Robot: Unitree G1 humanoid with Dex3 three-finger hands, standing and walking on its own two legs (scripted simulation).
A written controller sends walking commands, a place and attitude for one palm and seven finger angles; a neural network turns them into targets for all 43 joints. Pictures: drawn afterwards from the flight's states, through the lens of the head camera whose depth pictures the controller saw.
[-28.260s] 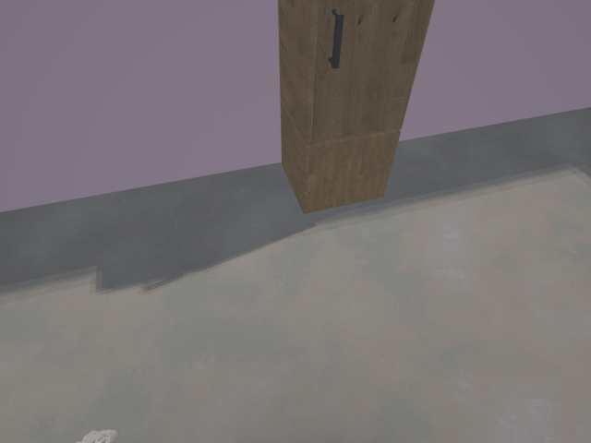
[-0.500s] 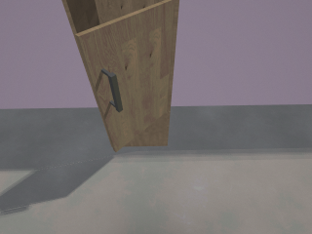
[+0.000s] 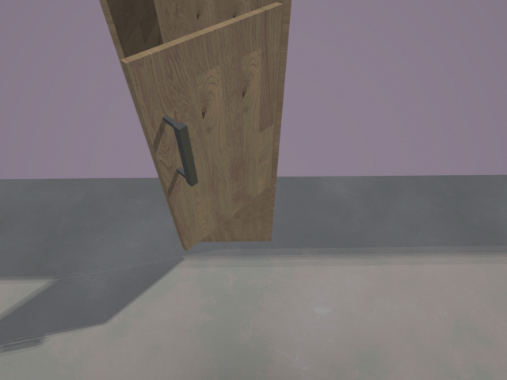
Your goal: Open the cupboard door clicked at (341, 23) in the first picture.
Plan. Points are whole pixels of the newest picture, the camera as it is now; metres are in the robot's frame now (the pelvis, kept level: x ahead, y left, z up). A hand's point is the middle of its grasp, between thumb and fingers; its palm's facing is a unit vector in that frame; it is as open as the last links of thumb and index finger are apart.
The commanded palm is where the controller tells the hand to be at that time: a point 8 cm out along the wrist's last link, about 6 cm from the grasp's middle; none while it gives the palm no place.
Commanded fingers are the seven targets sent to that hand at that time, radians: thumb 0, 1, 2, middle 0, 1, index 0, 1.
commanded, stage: walk to a spot facing it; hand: left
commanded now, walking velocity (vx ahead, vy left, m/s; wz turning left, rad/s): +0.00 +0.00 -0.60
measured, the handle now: (181, 152) +0.53 +0.19 +0.04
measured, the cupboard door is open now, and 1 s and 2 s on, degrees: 45 45 45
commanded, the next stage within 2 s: none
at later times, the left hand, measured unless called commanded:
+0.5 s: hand out of the picture +0.08 +0.20 -0.17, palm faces -0.15 -0.95 -0.27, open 7.4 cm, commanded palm none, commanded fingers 0.00 0.90 0.90 -0.20 -0.30 -0.20 -0.30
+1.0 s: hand out of the picture +0.14 +0.13 -0.17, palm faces -0.44 -0.87 -0.22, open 7.4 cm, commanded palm none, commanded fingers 0.00 0.90 0.90 -0.20 -0.30 -0.20 -0.30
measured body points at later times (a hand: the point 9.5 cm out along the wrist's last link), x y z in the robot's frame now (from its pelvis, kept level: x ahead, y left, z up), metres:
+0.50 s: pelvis -0.03 +0.00 -0.01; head +0.01 -0.02 +0.44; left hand +0.09 +0.25 -0.15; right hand -0.04 -0.25 -0.17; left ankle +0.02 +0.13 -0.74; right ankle -0.07 -0.09 -0.72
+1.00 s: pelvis -0.05 -0.01 -0.01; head +0.00 -0.03 +0.44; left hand +0.16 +0.18 -0.15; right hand -0.11 -0.27 -0.15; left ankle +0.03 +0.13 -0.74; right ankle -0.10 -0.12 -0.71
